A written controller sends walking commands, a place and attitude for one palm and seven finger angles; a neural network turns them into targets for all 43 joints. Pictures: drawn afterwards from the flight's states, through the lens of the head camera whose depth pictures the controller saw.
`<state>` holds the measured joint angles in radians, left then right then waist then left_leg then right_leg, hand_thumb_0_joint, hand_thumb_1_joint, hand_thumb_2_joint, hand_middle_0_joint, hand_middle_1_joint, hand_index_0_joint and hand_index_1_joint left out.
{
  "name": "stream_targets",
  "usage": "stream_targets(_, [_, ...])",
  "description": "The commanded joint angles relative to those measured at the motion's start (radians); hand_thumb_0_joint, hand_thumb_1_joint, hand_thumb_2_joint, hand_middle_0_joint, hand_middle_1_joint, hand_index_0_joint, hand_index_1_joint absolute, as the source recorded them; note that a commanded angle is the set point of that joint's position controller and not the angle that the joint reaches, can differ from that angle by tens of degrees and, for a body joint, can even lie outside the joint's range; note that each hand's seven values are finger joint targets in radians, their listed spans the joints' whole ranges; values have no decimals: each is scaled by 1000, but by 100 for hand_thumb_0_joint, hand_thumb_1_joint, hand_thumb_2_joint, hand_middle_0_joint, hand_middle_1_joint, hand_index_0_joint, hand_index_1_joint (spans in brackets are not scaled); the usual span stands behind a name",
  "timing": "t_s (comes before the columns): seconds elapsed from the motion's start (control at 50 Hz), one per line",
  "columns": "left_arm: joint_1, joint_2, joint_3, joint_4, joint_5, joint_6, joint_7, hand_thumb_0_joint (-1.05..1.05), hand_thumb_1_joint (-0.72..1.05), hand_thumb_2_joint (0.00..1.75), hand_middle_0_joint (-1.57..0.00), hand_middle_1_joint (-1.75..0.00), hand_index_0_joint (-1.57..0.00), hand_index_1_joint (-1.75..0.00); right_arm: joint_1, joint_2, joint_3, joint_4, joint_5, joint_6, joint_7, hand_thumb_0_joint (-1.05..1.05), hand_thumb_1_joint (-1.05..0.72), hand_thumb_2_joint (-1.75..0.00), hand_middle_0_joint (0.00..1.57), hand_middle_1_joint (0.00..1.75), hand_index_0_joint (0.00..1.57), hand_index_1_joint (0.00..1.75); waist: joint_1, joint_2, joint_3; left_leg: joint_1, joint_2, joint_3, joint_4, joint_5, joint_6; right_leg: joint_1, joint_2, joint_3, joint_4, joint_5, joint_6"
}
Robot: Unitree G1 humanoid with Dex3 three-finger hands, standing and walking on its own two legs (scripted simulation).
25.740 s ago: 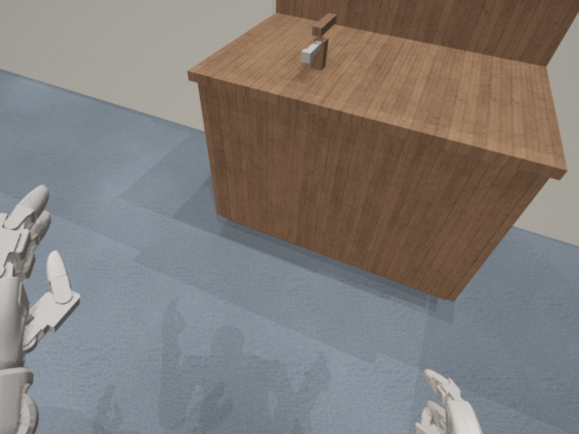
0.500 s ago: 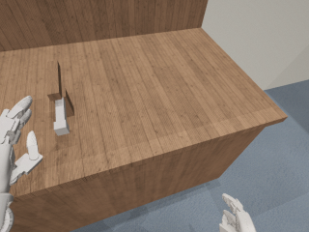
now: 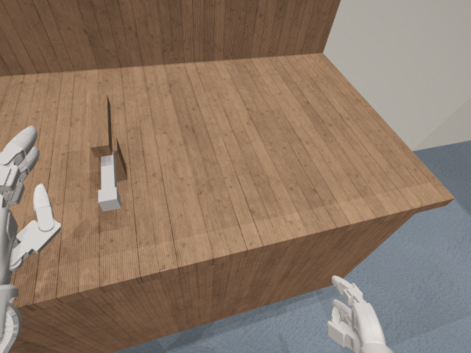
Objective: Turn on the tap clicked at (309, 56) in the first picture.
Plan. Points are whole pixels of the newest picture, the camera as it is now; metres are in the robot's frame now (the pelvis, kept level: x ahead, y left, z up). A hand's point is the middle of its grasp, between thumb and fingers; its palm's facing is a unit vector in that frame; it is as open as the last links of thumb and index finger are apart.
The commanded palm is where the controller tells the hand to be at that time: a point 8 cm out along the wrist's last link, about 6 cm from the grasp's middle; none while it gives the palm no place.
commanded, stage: look again from close up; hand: left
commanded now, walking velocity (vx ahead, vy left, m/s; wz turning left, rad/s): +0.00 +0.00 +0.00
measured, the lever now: (109, 199) +0.32 +0.25 +0.06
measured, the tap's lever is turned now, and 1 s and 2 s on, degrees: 0 0 0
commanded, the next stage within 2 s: shuffle to correct the standing spot in 0.36 s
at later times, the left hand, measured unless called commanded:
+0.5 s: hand (61, 234) +0.21 +0.24 +0.16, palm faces +0.37 -0.85 -0.37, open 7.4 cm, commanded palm +0.15 +0.27 +0.17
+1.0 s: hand (111, 231) +0.22 +0.18 +0.16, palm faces +0.33 -0.86 -0.39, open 7.4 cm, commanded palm +0.16 +0.22 +0.17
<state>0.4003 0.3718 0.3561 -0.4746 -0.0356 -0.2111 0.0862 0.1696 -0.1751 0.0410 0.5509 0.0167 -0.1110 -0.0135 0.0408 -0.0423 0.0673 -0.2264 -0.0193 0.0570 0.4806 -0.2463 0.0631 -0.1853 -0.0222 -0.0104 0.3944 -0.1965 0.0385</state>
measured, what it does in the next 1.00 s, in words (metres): shifts its weight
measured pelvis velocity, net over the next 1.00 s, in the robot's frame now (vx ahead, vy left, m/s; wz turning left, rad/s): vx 0.00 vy -0.06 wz -0.01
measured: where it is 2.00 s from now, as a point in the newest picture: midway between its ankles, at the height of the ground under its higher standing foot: outside the picture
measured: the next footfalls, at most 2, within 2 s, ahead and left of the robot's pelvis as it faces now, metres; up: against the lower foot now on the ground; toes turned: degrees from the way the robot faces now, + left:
none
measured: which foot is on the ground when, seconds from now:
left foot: down 0.00-1.00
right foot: down 0.00-1.00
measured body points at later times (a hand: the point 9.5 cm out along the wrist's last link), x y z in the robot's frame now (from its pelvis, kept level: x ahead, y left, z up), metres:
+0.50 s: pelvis -0.01 -0.01 +0.00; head +0.01 +0.01 +0.45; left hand +0.18 +0.28 +0.18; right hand +0.17 -0.23 -0.07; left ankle +0.01 +0.07 -0.74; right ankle +0.01 -0.15 -0.74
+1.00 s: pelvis +0.00 -0.06 +0.00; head +0.03 -0.04 +0.45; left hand +0.20 +0.23 +0.18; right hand +0.18 -0.28 -0.08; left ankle +0.01 +0.07 -0.74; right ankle +0.01 -0.15 -0.74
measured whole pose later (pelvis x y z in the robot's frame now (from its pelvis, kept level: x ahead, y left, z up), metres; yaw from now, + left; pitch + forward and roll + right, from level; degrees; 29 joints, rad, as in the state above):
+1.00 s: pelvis +0.00 -0.06 +0.00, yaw -1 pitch +0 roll -1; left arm 0.43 0.39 0.36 -0.49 -0.07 -0.17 0.07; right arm 0.20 -0.19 0.01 0.55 0.02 -0.08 -0.01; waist 0.02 -0.01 0.06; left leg -0.25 0.07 0.03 0.49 -0.24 -0.02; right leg -0.22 0.06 -0.03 0.41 -0.20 -0.04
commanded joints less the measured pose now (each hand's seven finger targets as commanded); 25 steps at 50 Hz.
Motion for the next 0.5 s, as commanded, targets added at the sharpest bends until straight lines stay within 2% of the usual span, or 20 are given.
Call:
stream_targets(0.0, [-88,161,92,-223,-3,-61,19,0,90,90,-20,-30,-20,-30,-55,-143,-63,-147,2,-46,-12,0,-90,-90,20,30,20,30,-17,141,-192,68,120,-107,-107,238,-62,68,-36,7,-4,203,-61])
stream_targets(0.02, [-84,156,89,-213,-2,-60,19,0,90,90,-20,-30,-20,-30,-53,-142,-64,-147,2,-44,-13,0,-90,-90,20,30,20,30,-17,133,-187,65,120,-105,-111,211,-61,67,-37,10,-10,196,-61])
stream_targets(0.04, [-78,176,113,-206,0,-53,24,0,90,90,-20,-30,-20,-30,-72,-141,-59,-147,7,-43,-14,0,-90,-90,20,30,20,30,-15,124,-178,61,116,-103,-115,200,-63,64,-34,7,-16,192,-58])
stream_targets(0.06, [-72,132,72,-182,-4,-54,17,0,90,90,-20,-30,-20,-30,-58,-144,-59,-144,0,-37,-14,0,-90,-90,20,30,20,30,-17,103,-175,52,112,-102,-113,174,-54,59,-35,10,-30,190,-59])
stream_targets(0.12, [-89,155,85,-197,0,-59,20,0,90,90,-20,-30,-20,-30,-53,-144,-65,-146,3,-40,-17,0,-90,-90,20,30,20,30,-18,127,-166,40,118,-112,-134,125,-56,66,-39,17,-25,164,-62])
stream_targets(0.14, [-82,178,110,-200,2,-56,25,0,90,90,-20,-30,-20,-30,-74,-143,-60,-145,8,-40,-17,0,-90,-90,20,30,20,30,-15,131,-163,33,114,-110,-138,121,-58,69,-34,10,-27,155,-58])
stream_targets(0.16, [-73,130,67,-173,-3,-57,18,0,90,90,-20,-30,-20,-30,-62,-144,-58,-144,1,-36,-16,0,-90,-90,20,30,20,30,-17,120,-160,21,111,-114,-144,95,-52,67,-33,10,-37,142,-59])
stream_targets(0.18, [-90,156,83,-208,0,-61,20,0,90,90,-20,-30,-20,-30,-60,-146,-66,-148,4,-39,-18,0,-90,-90,20,30,20,30,-19,128,-163,21,114,-115,-143,88,-51,77,-36,15,-33,148,-61])
stream_targets(0.22, [-72,159,90,-206,-1,-63,21,0,90,90,-20,-30,-20,-30,-52,-146,-66,-146,3,-42,-19,0,-90,-90,20,30,20,30,-18,116,-173,21,114,-120,-139,84,-49,83,-42,20,-34,148,-64])
stream_targets(0.24, [-60,188,119,-206,2,-58,27,0,90,90,-20,-30,-20,-30,-75,-143,-60,-148,10,-42,-18,0,-90,-90,20,30,20,30,-14,115,-169,22,111,-118,-143,90,-52,80,-39,13,-34,143,-60])
stream_targets(0.26, [-50,134,73,-173,-4,-60,20,0,90,90,-20,-30,-20,-30,-59,-145,-60,-142,3,-38,-18,0,-90,-90,20,30,20,30,-18,106,-161,13,107,-116,-145,71,-48,70,-37,13,-44,129,-60])
stream_targets(0.28, [-70,156,86,-198,-2,-61,21,0,90,90,-20,-30,-20,-30,-58,-147,-66,-147,5,-42,-20,0,-90,-90,20,30,20,30,-20,127,-153,11,111,-117,-147,59,-48,69,-41,21,-43,127,-62])
stream_targets(0.34, [-52,187,121,-195,3,-60,28,0,90,90,-20,-30,-20,-30,-69,-145,-64,-144,11,-43,-21,0,-90,-90,20,30,20,30,-16,120,-159,11,111,-118,-146,49,-45,73,-40,20,-42,119,-61])
stream_targets(0.36, [-45,140,80,-167,-4,-61,21,0,90,90,-20,-30,-20,-30,-55,-147,-62,-140,3,-40,-22,0,-90,-90,20,30,20,30,-18,96,-154,8,107,-118,-144,40,-41,64,-40,19,-53,114,-61])
stream_targets(0.44, [-67,176,109,-188,3,-59,28,0,90,90,-20,-30,-20,-30,-68,-147,-66,-137,12,-47,-24,0,-90,-90,20,30,20,30,-18,114,-148,13,110,-117,-146,27,-43,56,-41,30,-49,102,-61])
stream_targets(0.46, [-67,134,71,-162,-4,-59,22,0,90,90,-20,-30,-20,-30,-52,-149,-64,-133,3,-45,-24,0,-90,-90,20,30,20,30,-21,101,-142,12,111,-122,-154,26,-44,44,-33,25,-54,94,-61])
stream_targets(0.48, [-94,155,82,-193,-2,-61,22,0,90,90,-20,-30,-20,-30,-53,-147,-71,-139,7,-49,-24,0,-90,-90,20,30,20,30,-23,116,-144,27,121,-127,-161,28,-46,41,-30,30,-47,95,-61])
